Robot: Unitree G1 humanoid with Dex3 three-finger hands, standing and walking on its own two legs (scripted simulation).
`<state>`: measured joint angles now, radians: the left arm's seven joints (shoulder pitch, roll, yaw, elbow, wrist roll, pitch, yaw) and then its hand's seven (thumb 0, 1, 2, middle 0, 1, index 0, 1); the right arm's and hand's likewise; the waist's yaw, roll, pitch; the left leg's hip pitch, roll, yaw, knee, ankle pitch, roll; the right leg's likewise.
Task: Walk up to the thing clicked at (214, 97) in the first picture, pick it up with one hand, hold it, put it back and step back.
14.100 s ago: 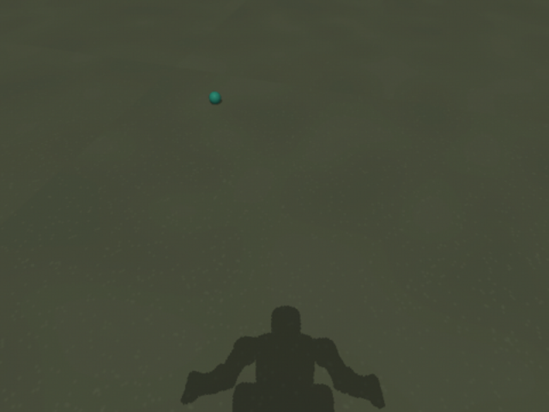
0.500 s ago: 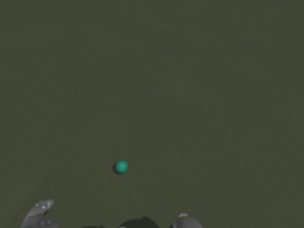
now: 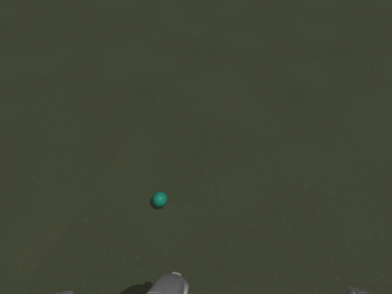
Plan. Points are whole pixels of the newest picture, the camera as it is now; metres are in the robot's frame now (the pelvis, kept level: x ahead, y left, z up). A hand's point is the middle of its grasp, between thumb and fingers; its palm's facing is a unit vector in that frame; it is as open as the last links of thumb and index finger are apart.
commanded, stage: walk up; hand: left
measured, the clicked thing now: (160, 199) +0.63 +0.24 -0.72
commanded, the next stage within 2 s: stand in 1.54 s
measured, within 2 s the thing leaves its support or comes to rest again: neither
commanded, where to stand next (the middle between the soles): +0.27 +0.01 m, yaw +2 degrees
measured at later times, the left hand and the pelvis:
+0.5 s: hand out of the picture -0.09 +0.25 -0.15, palm faces +0.00 -0.93 -0.37, open 7.4 cm; pelvis -0.13 -0.03 +0.00, yaw -1 degrees
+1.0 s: hand out of the picture -0.07 +0.24 -0.14, palm faces +0.06 -0.92 -0.38, open 7.4 cm; pelvis -0.14 -0.04 +0.01, yaw +3 degrees
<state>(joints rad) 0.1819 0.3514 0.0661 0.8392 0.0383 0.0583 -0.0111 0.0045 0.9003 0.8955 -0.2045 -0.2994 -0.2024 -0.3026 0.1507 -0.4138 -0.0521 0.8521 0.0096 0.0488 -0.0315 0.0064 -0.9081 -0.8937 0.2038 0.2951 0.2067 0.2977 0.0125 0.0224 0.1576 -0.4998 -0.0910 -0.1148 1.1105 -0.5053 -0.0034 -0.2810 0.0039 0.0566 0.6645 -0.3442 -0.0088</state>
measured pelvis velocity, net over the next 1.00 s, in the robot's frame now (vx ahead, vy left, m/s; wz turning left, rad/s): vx -0.14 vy -0.04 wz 0.05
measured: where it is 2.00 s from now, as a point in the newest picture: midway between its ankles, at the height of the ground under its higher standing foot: outside the picture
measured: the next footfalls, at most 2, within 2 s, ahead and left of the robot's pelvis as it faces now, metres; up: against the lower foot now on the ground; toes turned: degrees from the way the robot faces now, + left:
left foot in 0.16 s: -0.03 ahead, +0.11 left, +0.00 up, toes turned +2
right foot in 0.48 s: -0.10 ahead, -0.16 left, +0.00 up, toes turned +2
